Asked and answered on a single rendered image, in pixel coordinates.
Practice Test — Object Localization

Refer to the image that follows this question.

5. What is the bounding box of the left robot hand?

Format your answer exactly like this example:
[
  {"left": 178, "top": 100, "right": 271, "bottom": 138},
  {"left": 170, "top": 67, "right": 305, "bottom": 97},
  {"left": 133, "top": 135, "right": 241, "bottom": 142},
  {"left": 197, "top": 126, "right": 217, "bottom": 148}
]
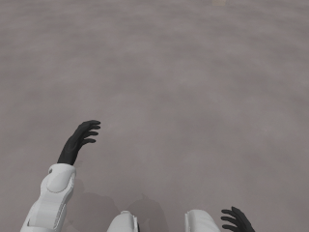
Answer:
[{"left": 57, "top": 120, "right": 100, "bottom": 166}]

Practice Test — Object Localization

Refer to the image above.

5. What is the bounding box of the robot left shin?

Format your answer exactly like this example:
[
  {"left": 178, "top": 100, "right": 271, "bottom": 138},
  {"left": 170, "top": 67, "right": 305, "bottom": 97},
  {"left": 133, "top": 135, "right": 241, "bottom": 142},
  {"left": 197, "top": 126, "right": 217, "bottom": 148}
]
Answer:
[{"left": 120, "top": 211, "right": 130, "bottom": 215}]

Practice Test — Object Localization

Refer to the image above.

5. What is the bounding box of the right robot hand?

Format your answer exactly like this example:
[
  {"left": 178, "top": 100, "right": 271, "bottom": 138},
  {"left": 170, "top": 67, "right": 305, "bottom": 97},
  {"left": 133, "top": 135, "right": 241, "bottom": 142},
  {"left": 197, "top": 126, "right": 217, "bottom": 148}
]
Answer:
[{"left": 221, "top": 206, "right": 255, "bottom": 232}]

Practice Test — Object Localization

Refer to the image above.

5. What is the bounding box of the robot right thigh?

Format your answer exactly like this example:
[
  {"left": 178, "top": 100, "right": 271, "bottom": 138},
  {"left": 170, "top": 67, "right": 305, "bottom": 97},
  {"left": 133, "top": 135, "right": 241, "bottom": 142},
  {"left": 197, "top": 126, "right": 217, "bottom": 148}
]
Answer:
[{"left": 184, "top": 210, "right": 221, "bottom": 232}]

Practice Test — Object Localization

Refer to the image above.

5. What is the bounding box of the left robot forearm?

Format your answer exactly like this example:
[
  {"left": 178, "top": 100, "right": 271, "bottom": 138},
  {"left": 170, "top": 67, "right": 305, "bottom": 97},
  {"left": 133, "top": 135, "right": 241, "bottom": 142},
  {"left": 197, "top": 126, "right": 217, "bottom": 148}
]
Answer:
[{"left": 20, "top": 163, "right": 76, "bottom": 232}]

